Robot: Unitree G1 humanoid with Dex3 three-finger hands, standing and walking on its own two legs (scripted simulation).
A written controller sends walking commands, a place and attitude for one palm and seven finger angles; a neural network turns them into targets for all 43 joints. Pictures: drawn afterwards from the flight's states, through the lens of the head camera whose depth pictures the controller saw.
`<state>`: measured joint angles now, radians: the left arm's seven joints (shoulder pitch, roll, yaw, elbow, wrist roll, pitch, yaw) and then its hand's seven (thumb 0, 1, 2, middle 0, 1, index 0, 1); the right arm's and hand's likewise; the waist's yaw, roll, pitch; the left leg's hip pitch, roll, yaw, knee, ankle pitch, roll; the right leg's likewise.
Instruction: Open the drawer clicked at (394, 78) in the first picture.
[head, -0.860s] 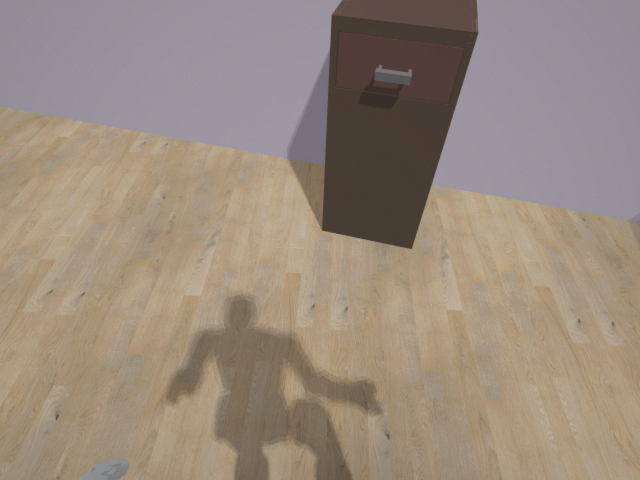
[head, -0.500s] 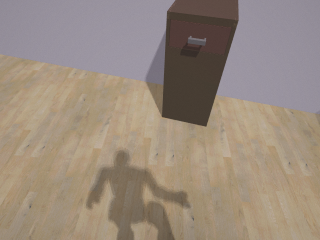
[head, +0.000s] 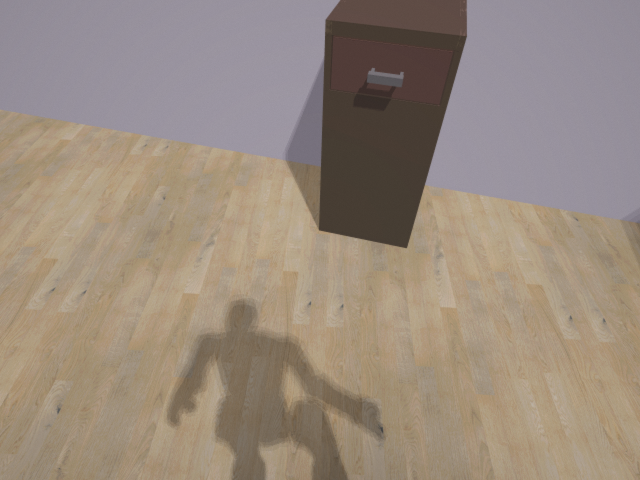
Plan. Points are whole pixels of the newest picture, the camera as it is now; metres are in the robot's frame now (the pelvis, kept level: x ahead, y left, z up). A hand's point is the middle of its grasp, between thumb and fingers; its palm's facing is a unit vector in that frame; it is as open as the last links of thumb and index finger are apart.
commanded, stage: stand and wait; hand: left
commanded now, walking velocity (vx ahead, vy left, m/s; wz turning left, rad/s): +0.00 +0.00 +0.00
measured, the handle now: (386, 75) +1.20 -0.14 -0.03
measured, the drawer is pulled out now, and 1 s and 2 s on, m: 0.00 0.00 0.00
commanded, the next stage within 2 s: look at it before walking up in 0.22 s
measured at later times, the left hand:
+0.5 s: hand out of the picture +0.08 +0.25 -0.16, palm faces -0.03 -0.94 -0.33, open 7.4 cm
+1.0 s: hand out of the picture +0.10 +0.24 -0.16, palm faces -0.03 -0.95 -0.32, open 7.4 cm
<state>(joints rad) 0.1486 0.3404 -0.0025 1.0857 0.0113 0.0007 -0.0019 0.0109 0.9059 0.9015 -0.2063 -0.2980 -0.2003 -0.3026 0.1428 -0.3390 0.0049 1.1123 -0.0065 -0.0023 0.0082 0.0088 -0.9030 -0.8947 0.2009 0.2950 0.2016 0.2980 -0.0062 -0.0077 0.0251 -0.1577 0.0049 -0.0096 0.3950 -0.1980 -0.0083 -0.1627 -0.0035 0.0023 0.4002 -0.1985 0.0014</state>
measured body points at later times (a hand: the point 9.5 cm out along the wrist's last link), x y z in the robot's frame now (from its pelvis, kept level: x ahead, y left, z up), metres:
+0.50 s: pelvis +0.01 +0.00 +0.00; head +0.02 +0.00 +0.45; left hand +0.08 +0.29 -0.13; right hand +0.09 -0.30 -0.13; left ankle +0.01 +0.12 -0.74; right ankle +0.01 -0.12 -0.74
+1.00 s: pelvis +0.03 +0.00 +0.00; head +0.02 +0.00 +0.45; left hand +0.10 +0.29 -0.14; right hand +0.10 -0.29 -0.13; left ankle +0.01 +0.12 -0.74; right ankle +0.01 -0.12 -0.74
